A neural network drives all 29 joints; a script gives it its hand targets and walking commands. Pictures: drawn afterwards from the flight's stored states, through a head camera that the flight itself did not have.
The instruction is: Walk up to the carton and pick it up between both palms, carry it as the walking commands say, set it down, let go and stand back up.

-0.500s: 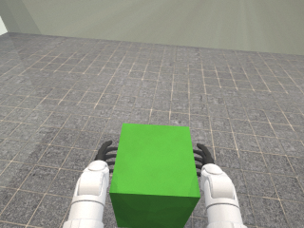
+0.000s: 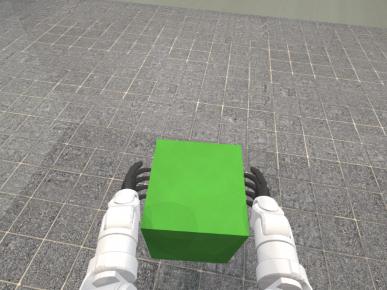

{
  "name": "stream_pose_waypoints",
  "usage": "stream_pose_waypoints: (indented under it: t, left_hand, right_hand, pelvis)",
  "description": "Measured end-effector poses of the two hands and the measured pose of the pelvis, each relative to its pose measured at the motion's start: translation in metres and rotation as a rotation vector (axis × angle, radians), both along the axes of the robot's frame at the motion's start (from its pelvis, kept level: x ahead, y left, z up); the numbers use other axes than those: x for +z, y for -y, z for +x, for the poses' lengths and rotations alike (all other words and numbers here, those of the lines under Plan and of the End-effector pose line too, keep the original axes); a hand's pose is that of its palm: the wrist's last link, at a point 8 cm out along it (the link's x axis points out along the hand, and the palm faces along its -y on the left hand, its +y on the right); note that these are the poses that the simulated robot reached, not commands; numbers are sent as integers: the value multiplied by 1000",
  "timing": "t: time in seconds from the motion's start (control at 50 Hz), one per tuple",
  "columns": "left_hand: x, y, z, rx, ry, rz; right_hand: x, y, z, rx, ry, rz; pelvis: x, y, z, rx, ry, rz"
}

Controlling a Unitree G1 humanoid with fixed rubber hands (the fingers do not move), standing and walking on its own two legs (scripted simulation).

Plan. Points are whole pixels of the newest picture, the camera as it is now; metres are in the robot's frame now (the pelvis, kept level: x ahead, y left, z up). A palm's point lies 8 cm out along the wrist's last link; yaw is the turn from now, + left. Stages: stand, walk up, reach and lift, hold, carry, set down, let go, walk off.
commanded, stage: set down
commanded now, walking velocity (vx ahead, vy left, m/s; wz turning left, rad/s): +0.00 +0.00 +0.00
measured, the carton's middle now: (193, 205) +0.34 +0.02 -0.08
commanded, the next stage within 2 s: none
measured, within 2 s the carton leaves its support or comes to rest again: neither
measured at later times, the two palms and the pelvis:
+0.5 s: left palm (139, 203) +0.33 +0.16 -0.09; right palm (252, 209) +0.34 -0.13 -0.09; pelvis -0.02 +0.01 -0.04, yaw +0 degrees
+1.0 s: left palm (144, 210) +0.36 +0.16 -0.19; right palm (243, 215) +0.37 -0.13 -0.18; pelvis -0.02 +0.00 -0.12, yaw +0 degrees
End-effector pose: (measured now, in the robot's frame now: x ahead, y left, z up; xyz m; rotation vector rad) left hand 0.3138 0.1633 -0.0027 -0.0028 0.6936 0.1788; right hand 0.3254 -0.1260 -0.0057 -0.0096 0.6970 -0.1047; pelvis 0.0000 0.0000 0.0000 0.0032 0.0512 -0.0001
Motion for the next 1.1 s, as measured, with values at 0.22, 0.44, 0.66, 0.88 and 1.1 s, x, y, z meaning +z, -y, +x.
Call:
stream_pose_waypoints:
  t: [0.22, 0.44, 0.66, 0.88, 1.1]
  left_hand:
    - [-25, -8, 12, -12, 22, 5]
    - [-74, -1, 18, -14, 3, 11]
    - [-120, 10, 32, -16, 30, 1]
    - [-161, 2, 40, -9, 25, 7]
    - [-196, 4, 52, -24, 26, -12]
  right_hand:
    - [-23, -8, 11, -5, 23, -7]
    - [-71, -1, 18, -6, 5, -6]
    - [-115, 10, 30, -30, 33, 9]
    - [-155, 2, 42, -17, 27, 10]
    - [-190, 5, 46, -37, 29, 2]
  pelvis:
    - [-17, -8, -17, 2, -71, -5]
    - [-36, -14, -19, 3, -220, -9]
    - [-65, -8, -22, -6, -381, -1]
    - [-99, 2, -22, -5, -473, 3]
    - [-130, 2, -27, -4, -524, -2]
